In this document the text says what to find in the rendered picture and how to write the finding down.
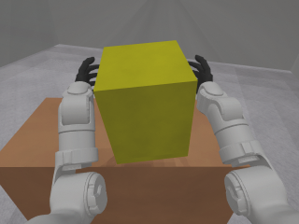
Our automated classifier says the left robot forearm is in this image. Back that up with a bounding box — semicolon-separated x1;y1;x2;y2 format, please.
50;81;99;210

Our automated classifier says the robot left hand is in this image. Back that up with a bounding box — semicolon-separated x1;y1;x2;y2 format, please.
75;57;100;91

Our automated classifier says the robot right hand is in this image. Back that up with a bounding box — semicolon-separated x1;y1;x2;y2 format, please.
188;54;213;94

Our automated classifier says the pedestal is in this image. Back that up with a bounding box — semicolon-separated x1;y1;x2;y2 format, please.
0;97;250;224

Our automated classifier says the robot left upper arm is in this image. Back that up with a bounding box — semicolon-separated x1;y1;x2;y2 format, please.
24;172;107;224

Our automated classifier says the robot right upper arm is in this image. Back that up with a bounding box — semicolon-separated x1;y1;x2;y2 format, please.
224;164;299;224

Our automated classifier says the carton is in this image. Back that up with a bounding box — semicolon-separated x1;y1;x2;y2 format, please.
93;40;198;164

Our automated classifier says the right robot forearm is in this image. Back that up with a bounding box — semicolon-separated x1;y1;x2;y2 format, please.
196;81;288;202

